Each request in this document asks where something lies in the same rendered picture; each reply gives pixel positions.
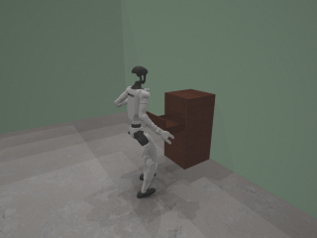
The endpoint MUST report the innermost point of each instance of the robot torso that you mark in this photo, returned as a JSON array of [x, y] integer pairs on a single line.
[[133, 108]]

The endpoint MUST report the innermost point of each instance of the cabinet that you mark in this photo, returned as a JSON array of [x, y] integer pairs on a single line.
[[191, 146]]

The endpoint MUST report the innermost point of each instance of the right robot hand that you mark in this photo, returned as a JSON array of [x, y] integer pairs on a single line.
[[164, 135]]

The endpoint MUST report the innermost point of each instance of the left robot upper arm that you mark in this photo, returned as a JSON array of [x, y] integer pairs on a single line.
[[122, 97]]

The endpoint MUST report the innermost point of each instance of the robot right forearm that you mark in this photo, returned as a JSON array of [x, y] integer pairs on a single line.
[[148, 122]]

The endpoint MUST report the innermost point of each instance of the robot left forearm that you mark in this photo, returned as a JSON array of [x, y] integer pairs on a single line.
[[125, 102]]

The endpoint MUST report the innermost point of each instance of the drawer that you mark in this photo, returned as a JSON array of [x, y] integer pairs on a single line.
[[168, 122]]

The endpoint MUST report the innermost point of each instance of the right robot upper arm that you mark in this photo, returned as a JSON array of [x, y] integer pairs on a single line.
[[144, 100]]

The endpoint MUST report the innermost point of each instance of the robot left foot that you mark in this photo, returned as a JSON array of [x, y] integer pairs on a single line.
[[142, 176]]

